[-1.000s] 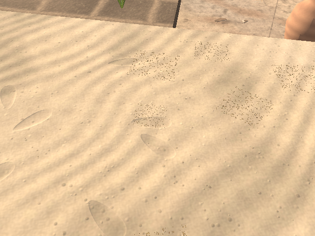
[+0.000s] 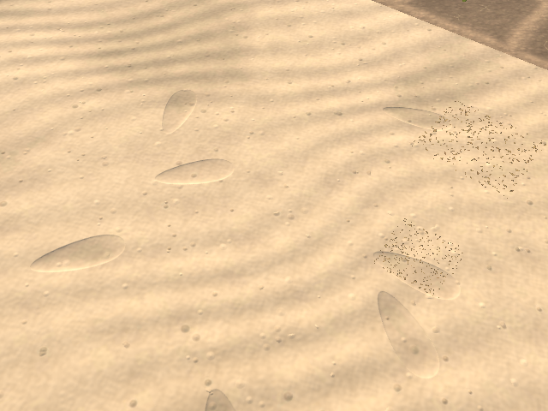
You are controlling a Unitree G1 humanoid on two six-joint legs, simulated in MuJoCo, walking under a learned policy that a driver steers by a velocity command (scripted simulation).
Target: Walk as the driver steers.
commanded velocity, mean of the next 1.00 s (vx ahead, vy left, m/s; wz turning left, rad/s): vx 0.17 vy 0.00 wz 0.38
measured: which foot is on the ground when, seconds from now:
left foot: down 0.00-0.38, up 0.40-0.78, down 0.80-1.00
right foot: up 0.00-0.34, down 0.36-0.82, up 0.84-1.00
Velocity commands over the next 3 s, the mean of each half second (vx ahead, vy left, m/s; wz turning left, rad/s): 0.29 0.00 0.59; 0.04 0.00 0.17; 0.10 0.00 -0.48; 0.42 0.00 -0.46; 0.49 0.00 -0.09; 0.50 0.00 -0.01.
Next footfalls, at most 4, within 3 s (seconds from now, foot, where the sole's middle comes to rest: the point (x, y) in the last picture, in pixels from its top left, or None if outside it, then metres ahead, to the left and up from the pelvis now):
0.36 right None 0.34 -0.08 -0.76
0.80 left None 0.24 0.13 -0.76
1.20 right None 0.26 -0.08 -0.76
1.72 left None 0.41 0.13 -0.76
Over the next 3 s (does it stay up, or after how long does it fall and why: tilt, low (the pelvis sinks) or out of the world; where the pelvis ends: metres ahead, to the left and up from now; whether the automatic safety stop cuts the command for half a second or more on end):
stays up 0.97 -0.08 0.02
